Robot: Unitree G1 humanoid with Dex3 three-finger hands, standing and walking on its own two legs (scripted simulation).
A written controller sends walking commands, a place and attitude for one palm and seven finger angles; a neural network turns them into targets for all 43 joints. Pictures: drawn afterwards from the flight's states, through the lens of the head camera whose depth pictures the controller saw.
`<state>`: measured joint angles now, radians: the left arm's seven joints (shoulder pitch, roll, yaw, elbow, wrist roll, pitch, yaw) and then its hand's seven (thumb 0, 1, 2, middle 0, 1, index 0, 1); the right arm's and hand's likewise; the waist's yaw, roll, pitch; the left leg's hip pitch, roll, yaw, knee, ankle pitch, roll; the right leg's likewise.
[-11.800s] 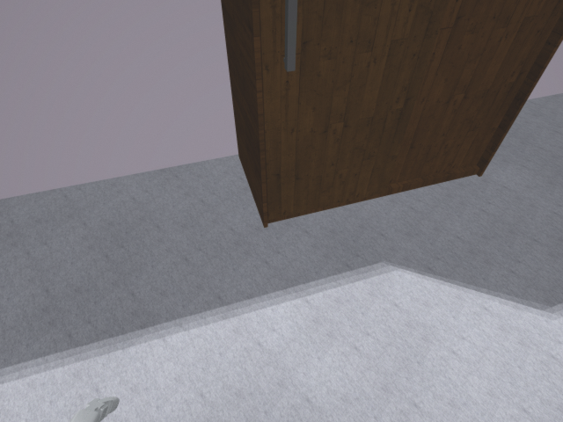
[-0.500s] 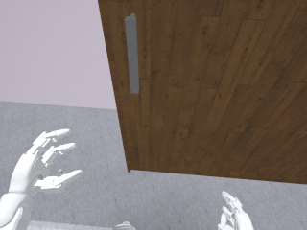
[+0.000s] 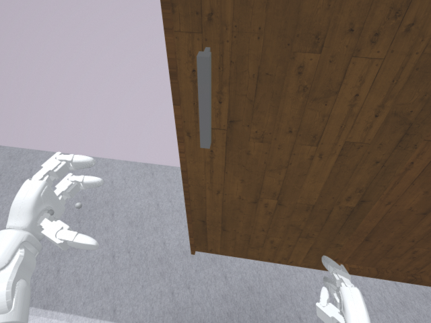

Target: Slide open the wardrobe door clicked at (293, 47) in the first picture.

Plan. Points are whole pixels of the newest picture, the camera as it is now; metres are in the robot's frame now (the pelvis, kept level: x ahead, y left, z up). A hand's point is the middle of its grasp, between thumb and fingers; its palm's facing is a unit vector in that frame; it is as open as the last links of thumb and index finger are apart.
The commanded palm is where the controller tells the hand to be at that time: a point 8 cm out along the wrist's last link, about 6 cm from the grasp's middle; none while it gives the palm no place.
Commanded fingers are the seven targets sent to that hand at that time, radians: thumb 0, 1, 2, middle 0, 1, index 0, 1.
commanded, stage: raise the hand with hooked fingers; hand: left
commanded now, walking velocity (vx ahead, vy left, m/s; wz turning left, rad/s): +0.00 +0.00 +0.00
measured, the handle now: (206, 101) +0.56 +0.09 +0.14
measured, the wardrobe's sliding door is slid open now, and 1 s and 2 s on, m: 0.00 0.00 0.00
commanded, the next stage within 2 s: move the hooked fingers beside the handle in 0.78 s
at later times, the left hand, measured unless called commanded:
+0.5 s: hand (89, 175) +0.29 +0.24 +0.16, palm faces -0.02 -1.00 -0.05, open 13.9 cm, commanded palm +0.26 +0.29 +0.17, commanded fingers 0.00 -0.50 0.30 -0.30 -1.20 -0.30 -1.20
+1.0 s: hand (86, 173) +0.29 +0.25 +0.17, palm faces +0.02 -1.00 -0.03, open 14.0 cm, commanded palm +0.27 +0.28 +0.17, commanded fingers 0.00 -0.50 0.30 -0.30 -1.20 -0.30 -1.20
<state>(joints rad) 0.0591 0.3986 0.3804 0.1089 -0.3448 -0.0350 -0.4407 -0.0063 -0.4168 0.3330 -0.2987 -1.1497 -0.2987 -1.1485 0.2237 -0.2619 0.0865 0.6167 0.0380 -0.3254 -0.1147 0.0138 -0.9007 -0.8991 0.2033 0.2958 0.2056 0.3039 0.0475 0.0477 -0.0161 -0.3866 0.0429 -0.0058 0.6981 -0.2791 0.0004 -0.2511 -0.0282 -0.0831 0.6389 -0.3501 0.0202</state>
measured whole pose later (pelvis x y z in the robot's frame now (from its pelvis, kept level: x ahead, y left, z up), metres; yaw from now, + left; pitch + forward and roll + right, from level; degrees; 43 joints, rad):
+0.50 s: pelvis +0.01 -0.02 +0.01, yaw -1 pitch -3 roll -1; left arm -0.08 0.45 0.44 0.24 -0.35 0.05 -0.53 -0.01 -0.50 0.30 -0.30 -1.20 -0.30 -1.20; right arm 0.24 -0.29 0.07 0.63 0.05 -0.27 -0.11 0.01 -0.90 -0.90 0.20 0.30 0.21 0.30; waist 0.04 0.06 -0.01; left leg -0.29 0.06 0.01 0.56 -0.23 -0.03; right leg -0.18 -0.01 -0.07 0.55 -0.32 0.00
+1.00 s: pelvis +0.01 -0.02 +0.01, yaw -1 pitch -4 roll -1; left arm -0.13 0.42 0.43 0.26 -0.34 0.04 -0.49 -0.01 -0.50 0.30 -0.30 -1.20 -0.30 -1.20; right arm 0.24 -0.27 0.08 0.63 0.05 -0.27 -0.13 0.01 -0.90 -0.90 0.20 0.30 0.21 0.30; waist 0.06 0.06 0.00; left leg -0.27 0.05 0.00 0.55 -0.22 -0.02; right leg -0.16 -0.02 -0.08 0.53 -0.31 0.00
